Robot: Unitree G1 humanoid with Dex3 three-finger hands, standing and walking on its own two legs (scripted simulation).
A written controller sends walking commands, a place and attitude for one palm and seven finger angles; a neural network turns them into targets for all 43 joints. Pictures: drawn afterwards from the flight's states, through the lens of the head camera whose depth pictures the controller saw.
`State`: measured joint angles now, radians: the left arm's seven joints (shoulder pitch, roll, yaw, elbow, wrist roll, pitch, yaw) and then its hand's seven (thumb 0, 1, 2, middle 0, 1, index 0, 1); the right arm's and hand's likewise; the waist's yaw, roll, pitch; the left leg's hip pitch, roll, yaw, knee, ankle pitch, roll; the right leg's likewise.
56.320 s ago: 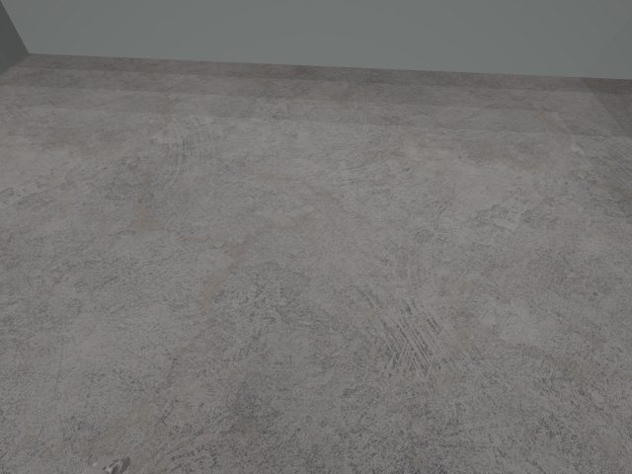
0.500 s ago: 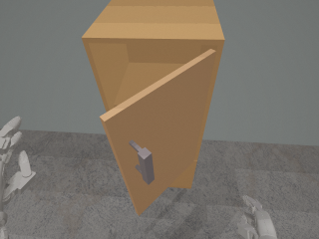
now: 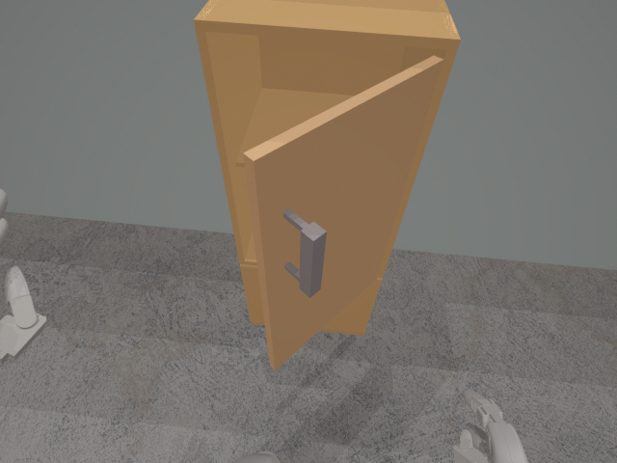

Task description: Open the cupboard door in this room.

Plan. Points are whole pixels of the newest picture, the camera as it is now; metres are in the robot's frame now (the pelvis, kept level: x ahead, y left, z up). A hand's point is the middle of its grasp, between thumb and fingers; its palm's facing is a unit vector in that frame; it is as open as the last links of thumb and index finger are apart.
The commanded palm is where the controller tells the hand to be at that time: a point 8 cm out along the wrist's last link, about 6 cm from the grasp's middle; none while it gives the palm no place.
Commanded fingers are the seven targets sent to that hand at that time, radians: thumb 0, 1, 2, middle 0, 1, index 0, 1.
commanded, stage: step back with the hand held close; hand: left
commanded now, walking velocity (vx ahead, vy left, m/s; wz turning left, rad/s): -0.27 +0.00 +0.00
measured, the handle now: (301, 253) +0.38 +0.04 +0.06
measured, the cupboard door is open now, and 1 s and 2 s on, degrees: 49 49 49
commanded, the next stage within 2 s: stop stepping back and stand still in 0.42 s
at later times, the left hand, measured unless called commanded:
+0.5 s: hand out of the picture +0.13 +0.27 +0.18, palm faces +0.35 -0.84 -0.42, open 7.5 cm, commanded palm +0.08 +0.31 +0.19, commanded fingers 0.00 0.90 0.90 -0.20 -0.30 -0.20 -0.30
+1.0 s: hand out of the picture +0.02 +0.35 +0.18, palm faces +0.50 -0.82 -0.27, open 7.5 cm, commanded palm -0.05 +0.38 +0.19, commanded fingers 0.00 0.90 0.90 -0.20 -0.30 -0.20 -0.30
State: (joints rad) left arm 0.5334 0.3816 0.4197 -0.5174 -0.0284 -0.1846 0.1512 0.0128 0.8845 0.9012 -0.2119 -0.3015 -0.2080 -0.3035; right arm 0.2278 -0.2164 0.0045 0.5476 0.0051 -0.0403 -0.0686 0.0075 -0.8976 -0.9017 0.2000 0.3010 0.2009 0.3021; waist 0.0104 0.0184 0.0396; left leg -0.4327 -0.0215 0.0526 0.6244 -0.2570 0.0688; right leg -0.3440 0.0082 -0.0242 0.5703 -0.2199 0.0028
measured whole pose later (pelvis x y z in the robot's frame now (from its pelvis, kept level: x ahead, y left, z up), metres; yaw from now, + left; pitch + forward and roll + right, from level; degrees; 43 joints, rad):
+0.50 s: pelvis -0.09 +0.03 +0.00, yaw -6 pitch +3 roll -4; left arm 0.52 0.45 0.43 -0.58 -0.08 -0.24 0.15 0.01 0.89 0.90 -0.21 -0.30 -0.20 -0.30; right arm 0.11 -0.17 0.03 0.63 -0.03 -0.10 -0.03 0.01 -0.90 -0.90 0.20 0.30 0.20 0.30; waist 0.07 0.00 0.00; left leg -0.59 0.01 0.08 0.50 -0.08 0.00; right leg -0.05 0.04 -0.01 0.39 -0.41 -0.01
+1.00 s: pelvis -0.21 +0.08 +0.00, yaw -3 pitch -1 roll +0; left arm 0.37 0.36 0.43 -0.45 -0.03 -0.17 0.19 0.01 0.89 0.90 -0.21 -0.30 -0.20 -0.30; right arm 0.27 -0.21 -0.01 0.68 -0.01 -0.11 -0.09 0.01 -0.90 -0.90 0.20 0.30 0.20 0.30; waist 0.00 -0.07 -0.04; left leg -0.28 0.02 0.02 0.63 -0.35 0.03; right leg -0.41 -0.02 -0.04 0.85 -0.46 -0.01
